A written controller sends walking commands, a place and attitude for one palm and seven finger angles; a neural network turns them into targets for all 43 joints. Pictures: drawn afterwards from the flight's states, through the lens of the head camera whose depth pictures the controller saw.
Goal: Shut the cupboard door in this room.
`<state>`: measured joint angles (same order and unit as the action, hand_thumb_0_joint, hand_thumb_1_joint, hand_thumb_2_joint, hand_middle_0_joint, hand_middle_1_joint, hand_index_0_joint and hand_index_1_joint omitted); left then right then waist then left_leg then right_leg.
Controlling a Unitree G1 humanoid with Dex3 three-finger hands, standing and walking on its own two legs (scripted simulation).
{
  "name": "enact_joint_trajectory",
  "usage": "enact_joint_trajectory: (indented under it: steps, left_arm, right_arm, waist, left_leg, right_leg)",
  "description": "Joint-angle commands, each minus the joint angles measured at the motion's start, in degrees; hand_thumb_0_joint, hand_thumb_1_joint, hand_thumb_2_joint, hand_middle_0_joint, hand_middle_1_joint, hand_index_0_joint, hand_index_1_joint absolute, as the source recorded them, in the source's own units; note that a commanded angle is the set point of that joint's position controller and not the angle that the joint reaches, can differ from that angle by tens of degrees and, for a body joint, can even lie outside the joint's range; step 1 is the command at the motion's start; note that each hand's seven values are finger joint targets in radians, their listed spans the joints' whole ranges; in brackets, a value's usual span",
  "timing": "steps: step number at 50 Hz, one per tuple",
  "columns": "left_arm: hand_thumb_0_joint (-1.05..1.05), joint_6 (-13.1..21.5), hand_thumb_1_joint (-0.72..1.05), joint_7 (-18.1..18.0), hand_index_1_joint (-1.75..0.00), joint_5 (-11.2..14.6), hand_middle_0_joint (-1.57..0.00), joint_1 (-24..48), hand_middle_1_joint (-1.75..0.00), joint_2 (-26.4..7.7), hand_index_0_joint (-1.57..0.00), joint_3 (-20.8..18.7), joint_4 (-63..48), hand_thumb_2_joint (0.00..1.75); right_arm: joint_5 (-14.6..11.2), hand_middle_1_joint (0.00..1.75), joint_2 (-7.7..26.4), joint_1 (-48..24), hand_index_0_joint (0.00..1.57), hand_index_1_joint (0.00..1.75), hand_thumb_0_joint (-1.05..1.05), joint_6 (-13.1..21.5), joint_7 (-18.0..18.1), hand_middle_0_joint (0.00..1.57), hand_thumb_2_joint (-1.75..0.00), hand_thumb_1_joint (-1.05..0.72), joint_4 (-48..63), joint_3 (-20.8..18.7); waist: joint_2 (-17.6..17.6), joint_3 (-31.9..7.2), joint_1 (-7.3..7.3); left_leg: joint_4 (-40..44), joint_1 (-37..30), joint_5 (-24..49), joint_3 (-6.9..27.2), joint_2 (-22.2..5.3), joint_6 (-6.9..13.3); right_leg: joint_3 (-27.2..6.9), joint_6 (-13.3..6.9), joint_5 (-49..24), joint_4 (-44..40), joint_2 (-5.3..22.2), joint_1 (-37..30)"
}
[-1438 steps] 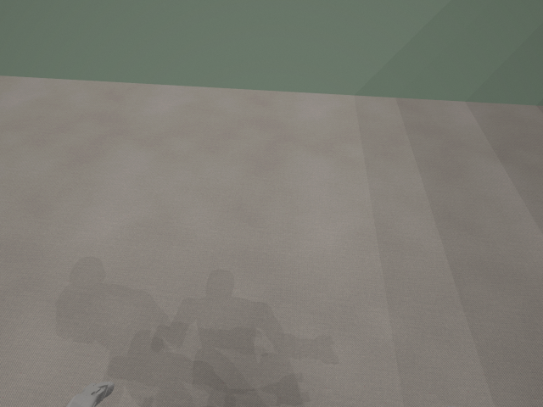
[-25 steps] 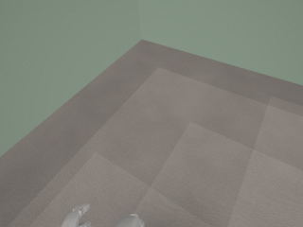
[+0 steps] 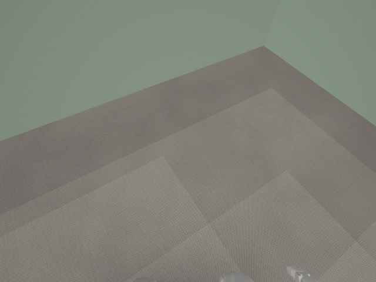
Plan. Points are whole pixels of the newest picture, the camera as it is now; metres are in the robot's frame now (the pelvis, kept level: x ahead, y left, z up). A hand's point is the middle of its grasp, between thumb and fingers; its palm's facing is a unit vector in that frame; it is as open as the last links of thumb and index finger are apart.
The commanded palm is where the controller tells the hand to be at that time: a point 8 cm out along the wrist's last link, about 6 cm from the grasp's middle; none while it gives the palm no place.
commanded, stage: turn to face it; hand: left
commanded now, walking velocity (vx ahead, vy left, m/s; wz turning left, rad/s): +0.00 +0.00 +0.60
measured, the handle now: out of the picture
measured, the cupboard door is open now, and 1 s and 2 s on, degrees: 87 87 87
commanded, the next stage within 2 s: take the last steps up to it in 1.60 s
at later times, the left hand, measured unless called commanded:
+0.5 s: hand out of the picture +0.02 +0.16 -0.13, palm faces +0.29 -0.91 -0.28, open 7.4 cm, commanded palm none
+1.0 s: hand out of the picture -0.13 +0.22 -0.16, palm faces +0.60 -0.77 -0.24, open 7.4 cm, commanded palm none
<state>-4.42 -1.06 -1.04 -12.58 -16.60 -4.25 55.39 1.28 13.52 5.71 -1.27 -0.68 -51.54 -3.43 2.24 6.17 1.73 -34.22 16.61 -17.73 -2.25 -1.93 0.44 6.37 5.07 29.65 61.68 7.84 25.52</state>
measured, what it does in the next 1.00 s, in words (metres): steps on the spot, turning left: right foot, then left foot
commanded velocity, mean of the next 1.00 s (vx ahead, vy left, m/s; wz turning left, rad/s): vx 0.00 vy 0.00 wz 0.60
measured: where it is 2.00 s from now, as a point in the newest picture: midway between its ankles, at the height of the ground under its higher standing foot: outside the picture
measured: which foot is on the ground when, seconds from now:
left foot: down 0.00-0.28, up 0.30-0.72, down 0.74-1.00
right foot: up 0.00-0.26, down 0.28-0.76, up 0.78-1.00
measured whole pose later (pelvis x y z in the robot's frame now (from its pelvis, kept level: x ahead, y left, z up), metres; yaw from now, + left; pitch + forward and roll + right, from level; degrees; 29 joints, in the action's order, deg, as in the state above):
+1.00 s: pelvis -0.06 -0.01 +0.01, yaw +35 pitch +0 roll -3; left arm -3.5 -0.7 -1.1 -9.3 -16.4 -4.1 53.4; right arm 1.0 12.1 9.0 -1.2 -0.2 -52.8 -2.7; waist 1.6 5.2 0.9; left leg -26.9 13.6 -13.1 0.5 1.1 3.6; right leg 1.5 6.4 21.0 65.8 6.2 29.0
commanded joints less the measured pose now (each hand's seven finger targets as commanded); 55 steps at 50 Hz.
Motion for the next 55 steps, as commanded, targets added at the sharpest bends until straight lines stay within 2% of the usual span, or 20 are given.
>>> enact_joint_trajectory:
  steps: [1, 8, 12, 13, 14, 15, 16, 17, 19, 21, 28, 32, 34, 36, 37, 38, 39, 41, 44, 55]
  left_arm:
    - [0.0, 2.61, 0.9, 0.78, -0.3, 0.34, -0.2, 2.41, -0.3, -3.35, -0.2, -0.65, -6.31, 0.9]
    - [0.0, 2.75, 0.9, 0.36, -0.3, 0.68, -0.2, 5.27, -0.3, -2.55, -0.2, -0.12, -8.6, 0.9]
    - [0.0, 3.64, 0.9, 0.17, -0.3, 0.98, -0.2, -0.58, -0.3, -3.22, -0.2, -0.37, -7.58, 0.9]
    - [0.0, 4.24, 0.9, -0.06, -0.3, 0.75, -0.2, -3.78, -0.3, -4.93, -0.2, -0.88, -7.03, 0.9]
    - [0.0, 5.04, 0.9, -0.62, -0.3, -0.48, -0.2, -5.1, -0.3, -10.77, -0.2, -2.01, -7.38, 0.9]
    - [0.0, 4.66, 0.9, -0.81, -0.3, -0.15, -0.2, -3.54, -0.3, -12.51, -0.2, -1.78, -8.31, 0.9]
    - [0.0, 4.58, 0.9, -0.93, -0.3, 0.0, -0.2, -0.35, -0.3, -10.02, -0.2, -1.38, -9.46, 0.9]
    - [0.0, 4.64, 0.9, -1.24, -0.3, 0.12, -0.2, 3.63, -0.3, -7.89, -0.2, -1.48, -10.23, 0.9]
    - [0.0, 4.77, 0.9, -0.77, -0.3, 0.1, -0.2, 7.3, -0.3, -5.17, -0.2, -0.18, -11.34, 0.9]
    - [0.0, 5.19, 0.9, -0.74, -0.3, 0.04, -0.2, 5.18, -0.3, -4.37, -0.2, 0.06, -10.72, 0.9]
    - [0.0, 4.97, 0.9, -0.93, -0.3, -0.5, -0.2, -2.95, -0.3, -6.93, -0.2, -0.81, -7.42, 0.9]
    - [0.0, 4.59, 0.9, -0.73, -0.3, -0.76, -0.2, -2.98, -0.3, -8.6, -0.2, -1.55, -6.41, 0.9]
    - [0.0, 4.29, 0.9, -0.6, -0.3, -0.65, -0.2, -2.16, -0.3, -9.14, -0.2, -1.94, -6.12, 0.9]
    - [0.0, 3.73, 0.9, -0.22, -0.3, 0.1, -0.2, -1.31, -0.3, -8.44, -0.2, -1.85, -6.02, 0.9]
    - [0.0, 3.32, 0.9, -0.05, -0.3, 0.44, -0.2, -1.53, -0.3, -5.16, -0.2, -1.47, -7.18, 0.9]
    - [0.0, 2.94, 0.9, 0.11, -0.3, 0.35, -0.2, 2.16, -0.3, -1.61, -0.2, -0.08, -9.86, 0.9]
    - [0.0, 2.41, 0.9, -0.09, -0.3, 0.03, -0.2, 4.79, -0.3, -3.32, -0.2, -0.11, -10.32, 0.9]
    - [0.0, 1.87, 0.9, -0.13, -0.3, 0.12, -0.2, 6.34, -0.3, -3.05, -0.2, -0.7, -8.15, 0.9]
    - [0.0, 2.31, 0.9, 0.7, -0.3, 0.08, -0.2, 2.8, -0.3, -3.49, -0.2, -0.95, -5.96, 0.9]
    - [0.0, 2.47, 0.9, -0.09, -0.3, 0.44, -0.2, 8.67, -0.3, -3.49, -0.2, -0.46, -8.45, 0.9]
  right_arm:
    - [-0.2, 0.3, 11.92, 2.66, 0.2, 0.3, 0.0, 0.52, 1.16, 0.2, -0.9, -0.9, 2.87, -2.69]
    - [0.17, 0.3, 12.49, 3.92, 0.2, 0.3, 0.0, -0.17, 0.76, 0.2, -0.9, -0.9, 3.2, -3.48]
    - [-0.03, 0.3, 11.79, 0.91, 0.2, 0.3, 0.0, -0.74, 0.59, 0.2, -0.9, -0.9, 4.52, -3.81]
    - [-0.39, 0.3, 10.13, 0.56, 0.2, 0.3, 0.0, -0.73, 0.5, 0.2, -0.9, -0.9, 5.06, -3.59]
    - [-0.91, 0.3, 5.46, 2.3, 0.2, 0.3, 0.0, -0.72, 0.1, 0.2, -0.9, -0.9, 5.83, -2.89]
    - [-0.49, 0.3, 6.85, 0.19, 0.2, 0.3, 0.0, -0.78, 0.14, 0.2, -0.9, -0.9, 6.83, -3.13]
    - [-0.25, 0.3, 8.61, 1.61, 0.2, 0.3, 0.0, -1.37, -0.17, 0.2, -0.9, -0.9, 5.8, -3.69]
    - [-0.1, 0.3, 8.15, 2.78, 0.2, 0.3, 0.0, -2.08, -0.46, 0.2, -0.9, -0.9, 4.48, -4.01]
    - [0.29, 0.3, 7.14, 5.12, 0.2, 0.3, 0.0, -2.54, -1.12, 0.2, -0.9, -0.9, 2.01, -3.67]
    - [0.06, 0.3, 6.14, 6.0, 0.2, 0.3, 0.0, -2.55, -1.31, 0.2, -0.9, -0.9, 1.29, -3.25]
    - [-0.46, 0.3, 4.64, -0.08, 0.2, 0.3, 0.0, -2.39, -1.28, 0.2, -0.9, -0.9, 2.23, -2.08]
    - [-0.94, 0.3, 4.01, 0.11, 0.2, 0.3, 0.0, -1.5, -1.11, 0.2, -0.9, -0.9, 2.44, -1.43]
    - [-0.96, 0.3, 4.36, 2.68, 0.2, 0.3, 0.0, -1.02, -0.88, 0.2, -0.9, -0.9, 2.05, -1.43]
    - [-0.75, 0.3, 6.53, 6.96, 0.2, 0.3, 0.0, -0.32, -0.92, 0.2, -0.9, -0.9, 1.06, -1.97]
    - [-0.43, 0.3, 11.92, 9.88, 0.2, 0.3, 0.0, 0.26, -0.7, 0.2, -0.9, -0.9, 0.86, -3.24]
    - [-0.44, 0.3, 17.07, 13.03, 0.2, 0.3, 0.0, 0.18, -0.07, 0.2, -0.9, -0.9, 0.43, -4.49]
    - [-0.36, 0.3, 16.81, 14.4, 0.2, 0.3, 0.0, -0.21, 0.21, 0.2, -0.9, -0.9, -0.92, -4.17]
    - [-0.14, 0.3, 13.18, 9.03, 0.2, 0.3, 0.0, 0.05, 1.37, 0.2, -0.9, -0.9, 0.07, -3.29]
    - [-0.34, 0.3, 11.07, 4.83, 0.2, 0.3, 0.0, 0.73, 1.45, 0.2, -0.9, -0.9, 1.77, -2.3]
    - [-0.08, 0.3, 10.95, 9.61, 0.2, 0.3, 0.0, 0.62, 1.3, 0.2, -0.9, -0.9, 1.47, -3.15]
  waist:
    - [-11.66, -8.69, -2.73]
    - [-11.71, -8.73, -3.61]
    - [-11.38, -8.93, -0.51]
    - [-6.57, -10.17, 1.37]
    - [12.07, -11.11, 1.86]
    - [16.05, -8.87, 2.11]
    - [9.48, -7.41, 0.15]
    - [11.84, -5.59, -1.4]
    - [8.44, -2.49, -3.66]
    - [8.38, -4.25, -3.13]
    - [8.22, -5.92, 0.88]
    - [10.33, -8.2, 1.31]
    - [10.36, -9.38, 0.03]
    - [4.23, -11.19, -3.02]
    - [-10.96, -12.66, -4.7]
    - [-22.67, -11.4, -6.9]
    - [-15.26, -11.22, -7.28]
    - [-16.43, -6.94, -5.31]
    - [-10.86, -7.8, -2.5]
    - [-9.57, -7.79, -4.44]
  left_leg:
    - [11.99, -10.06, 32.12, 12.71, -11.05, 7.79]
    - [12.12, -7.55, 25.43, 19.6, -10.84, 9.22]
    - [7.56, 2.94, 20.87, 21.71, -7.51, 6.69]
    - [2.73, 8.83, 12.7, 20.0, -4.32, 3.98]
    - [-11.69, 18.73, -6.47, 9.5, 4.28, -1.57]
    - [-23.55, 19.01, -17.05, 6.76, 5.12, -2.8]
    - [-31.36, 16.68, -13.28, 8.9, 3.15, -2.17]
    - [-34.73, 16.51, -10.6, 8.74, 1.73, -2.12]
    - [-38.95, 16.15, -3.67, 6.17, 0.69, -3.46]
    - [-38.06, 16.64, -1.67, 4.64, 0.63, -4.43]
    - [-21.55, 13.67, -7.35, 0.42, -0.65, -5.54]
    - [-10.65, 8.25, -9.55, -2.33, -0.52, -4.47]
    - [-3.45, 3.36, -5.98, -3.85, -0.11, -3.77]
    - [9.34, -8.26, 7.03, -2.53, -0.25, -2.59]
    - [14.12, -16.85, 17.89, 12.44, -10.64, 1.41]
    - [14.91, -18.26, 39.53, 25.56, -21.88, 8.04]
    - [13.4, -16.06, 38.78, 21.97, -23.57, 11.39]
    - [14.34, -11.08, 32.81, 19.16, -16.41, 8.52]
    - [13.84, -12.15, 32.4, 13.76, -10.95, 6.34]
    - [14.78, -12.54, 26.41, 23.85, -11.13, 9.63]
  right_leg:
    - [-4.42, 0.67, -5.23, 1.77, -1.51, 5.72]
    - [-5.12, 0.55, -3.81, -12.25, -4.06, 0.17]
    - [-3.49, -0.43, -12.37, -29.98, -6.36, -15.47]
    - [-5.64, -0.9, -17.04, -39.07, -3.24, -23.54]
    - [-21.77, -5.67, -15.25, -47.08, 12.87, -29.53]
    - [-28.72, -11.32, -21.15, -47.52, 21.31, -20.8]
    - [-23.86, -12.79, -15.08, -47.99, 19.35, -14.39]
    - [-21.15, -11.54, -10.12, -49.05, 17.13, -11.1]
    - [-11.49, -9.36, -14.5, -46.82, 11.09, -9.88]
    - [-6.78, -9.25, -21.91, -44.95, 9.77, -14.25]
    - [-2.94, -11.9, -33.3, -42.29, 13.54, -22.09]
    - [-0.87, -12.49, -38.4, -38.44, 15.29, -23.45]
    - [1.2, -11.02, -37.72, -35.12, 15.5, -21.54]
    - [4.82, -6.53, -31.12, -26.21, 13.01, -14.34]
    - [6.66, -2.51, -14.0, -14.26, 6.6, -2.15]
    - [3.76, 0.71, 10.37, -4.04, 0.53, 9.53]
    - [-0.88, -0.38, 8.58, 1.52, 1.13, 8.46]
    - [-4.6, -0.34, 0.56, 4.83, 0.83, 9.79]
    - [-4.89, 0.53, -7.45, 6.32, -0.66, 8.66]
    - [-7.82, 1.66, -6.56, -2.82, -2.59, 7.44]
